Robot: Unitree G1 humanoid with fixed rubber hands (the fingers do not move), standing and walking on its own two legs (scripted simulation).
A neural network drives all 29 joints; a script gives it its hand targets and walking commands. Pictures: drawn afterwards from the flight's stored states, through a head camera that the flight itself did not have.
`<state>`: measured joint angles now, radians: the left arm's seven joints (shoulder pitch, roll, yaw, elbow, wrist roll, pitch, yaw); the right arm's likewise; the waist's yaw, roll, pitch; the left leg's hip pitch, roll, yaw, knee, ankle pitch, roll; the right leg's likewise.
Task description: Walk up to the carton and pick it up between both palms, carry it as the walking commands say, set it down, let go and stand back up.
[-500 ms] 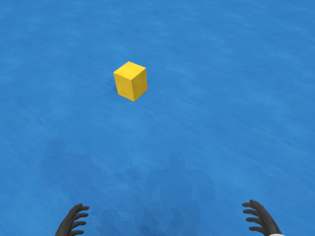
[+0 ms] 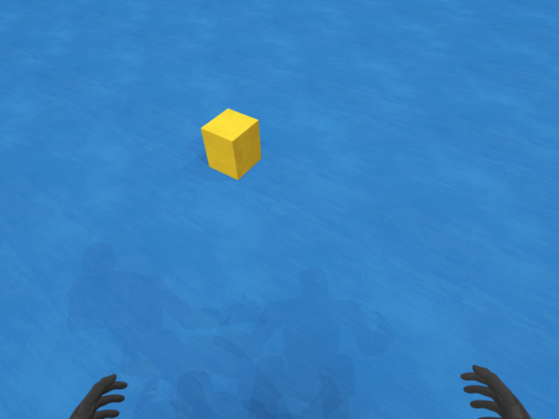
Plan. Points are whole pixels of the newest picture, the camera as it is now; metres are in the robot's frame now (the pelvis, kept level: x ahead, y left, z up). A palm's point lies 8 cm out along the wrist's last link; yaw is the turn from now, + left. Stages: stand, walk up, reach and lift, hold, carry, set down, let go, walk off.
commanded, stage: stand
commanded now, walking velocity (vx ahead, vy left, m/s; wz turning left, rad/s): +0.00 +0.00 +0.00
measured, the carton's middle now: (232, 144) +1.51 +0.26 -0.63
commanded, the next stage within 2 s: walk up in 1.82 s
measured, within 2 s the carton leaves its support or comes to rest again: neither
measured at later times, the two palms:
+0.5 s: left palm out of the picture +0.12 +0.30 -0.07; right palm out of the picture +0.12 -0.30 -0.07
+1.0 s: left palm out of the picture +0.10 +0.31 -0.08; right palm out of the picture +0.10 -0.31 -0.08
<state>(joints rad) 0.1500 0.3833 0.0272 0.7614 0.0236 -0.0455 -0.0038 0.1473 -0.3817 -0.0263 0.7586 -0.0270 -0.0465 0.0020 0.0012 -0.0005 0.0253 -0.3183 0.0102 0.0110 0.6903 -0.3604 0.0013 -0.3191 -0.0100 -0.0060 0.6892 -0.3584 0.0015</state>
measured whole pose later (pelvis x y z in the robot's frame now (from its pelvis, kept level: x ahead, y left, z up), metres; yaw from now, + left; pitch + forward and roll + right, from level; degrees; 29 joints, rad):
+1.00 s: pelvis +0.00 +0.00 +0.03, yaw +0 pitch -2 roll +0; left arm 0.09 0.40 0.00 1.05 0.01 -0.03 0.00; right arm 0.09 -0.39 -0.01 1.05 -0.01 -0.03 0.00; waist 0.00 0.00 0.04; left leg -0.14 0.01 0.02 0.37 -0.19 0.00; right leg -0.14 -0.01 0.00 0.37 -0.19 0.01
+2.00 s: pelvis +0.01 +0.00 +0.03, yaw +0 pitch -2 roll +0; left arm 0.09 0.40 0.00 1.06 0.01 -0.02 0.00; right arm 0.08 -0.40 -0.01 1.06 -0.01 -0.02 0.00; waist 0.00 0.00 0.04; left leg -0.11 0.01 0.02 0.33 -0.19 -0.01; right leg -0.12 -0.01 0.00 0.34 -0.19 0.01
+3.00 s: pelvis +0.36 +0.08 +0.01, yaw +12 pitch -1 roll -1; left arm 0.39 0.51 0.08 0.74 0.01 -0.10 -0.06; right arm 0.20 -0.47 -0.08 0.75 -0.02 -0.08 0.09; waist 0.07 0.01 0.05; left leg -0.46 0.05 0.05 0.59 -0.19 0.03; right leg -0.13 -0.05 -0.12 0.51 -0.36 0.00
